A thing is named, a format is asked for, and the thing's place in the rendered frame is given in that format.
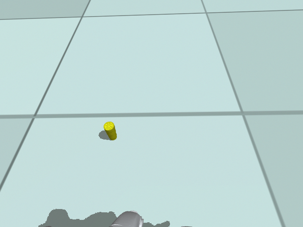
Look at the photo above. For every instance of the cup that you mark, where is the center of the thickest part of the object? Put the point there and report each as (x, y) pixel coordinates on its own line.
(109, 127)

